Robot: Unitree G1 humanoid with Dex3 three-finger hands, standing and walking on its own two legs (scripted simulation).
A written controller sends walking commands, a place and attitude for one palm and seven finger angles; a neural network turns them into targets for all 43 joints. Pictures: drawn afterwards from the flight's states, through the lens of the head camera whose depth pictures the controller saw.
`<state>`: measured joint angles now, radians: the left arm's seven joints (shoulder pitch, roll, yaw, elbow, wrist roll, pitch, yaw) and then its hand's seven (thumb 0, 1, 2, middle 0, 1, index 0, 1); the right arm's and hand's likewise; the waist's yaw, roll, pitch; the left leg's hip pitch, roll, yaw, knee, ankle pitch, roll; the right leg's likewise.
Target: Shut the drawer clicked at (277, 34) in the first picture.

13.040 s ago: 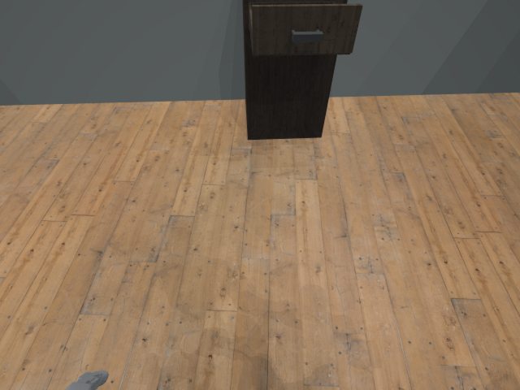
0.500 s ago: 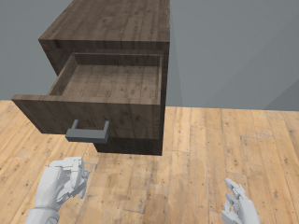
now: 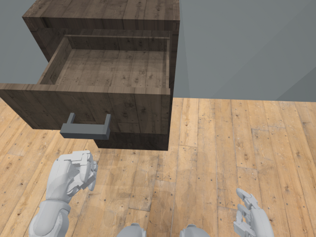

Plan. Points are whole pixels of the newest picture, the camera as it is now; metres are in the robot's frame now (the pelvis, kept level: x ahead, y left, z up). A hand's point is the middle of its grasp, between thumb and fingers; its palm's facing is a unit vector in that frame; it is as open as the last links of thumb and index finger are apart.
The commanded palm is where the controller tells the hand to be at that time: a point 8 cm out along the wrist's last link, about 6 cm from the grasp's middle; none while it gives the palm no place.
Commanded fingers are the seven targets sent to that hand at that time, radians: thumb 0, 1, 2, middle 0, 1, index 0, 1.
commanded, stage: bring the fist close to the handle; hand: left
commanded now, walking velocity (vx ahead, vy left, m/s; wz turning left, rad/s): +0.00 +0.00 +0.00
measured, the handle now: (88, 124) +0.38 +0.20 +0.05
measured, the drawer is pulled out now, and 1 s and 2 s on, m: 0.26 0.25 0.13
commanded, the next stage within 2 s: push the drawer shut in 0.50 s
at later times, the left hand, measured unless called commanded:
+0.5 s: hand (97, 177) +0.25 +0.15 +0.04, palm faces -0.02 -1.00 -0.05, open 3.3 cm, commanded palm +0.23 +0.21 +0.04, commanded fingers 0.00 0.90 0.90 -1.40 -1.60 -1.40 -1.60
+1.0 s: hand (101, 153) +0.30 +0.15 +0.04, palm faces -0.03 -1.00 -0.05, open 3.2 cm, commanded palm +0.29 +0.21 +0.04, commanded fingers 0.00 0.90 0.90 -1.40 -1.60 -1.40 -1.60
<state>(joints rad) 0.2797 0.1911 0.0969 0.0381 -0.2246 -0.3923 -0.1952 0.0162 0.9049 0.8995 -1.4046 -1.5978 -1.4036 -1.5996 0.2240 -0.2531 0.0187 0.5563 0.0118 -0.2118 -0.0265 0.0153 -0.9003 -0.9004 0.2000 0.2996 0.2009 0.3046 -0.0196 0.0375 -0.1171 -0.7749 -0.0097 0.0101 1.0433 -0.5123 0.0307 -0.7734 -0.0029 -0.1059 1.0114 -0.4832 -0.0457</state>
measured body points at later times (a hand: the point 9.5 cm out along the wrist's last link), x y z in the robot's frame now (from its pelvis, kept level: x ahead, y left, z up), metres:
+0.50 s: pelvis -0.01 +0.01 -0.01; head +0.06 +0.00 +0.44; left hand +0.24 +0.21 +0.04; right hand +0.16 -0.23 -0.09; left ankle +0.00 +0.10 -0.67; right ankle +0.01 -0.09 -0.67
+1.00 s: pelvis +0.00 +0.00 -0.01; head +0.08 +0.00 +0.44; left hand +0.30 +0.21 +0.05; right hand +0.15 -0.24 -0.10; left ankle +0.00 +0.10 -0.67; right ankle +0.01 -0.09 -0.67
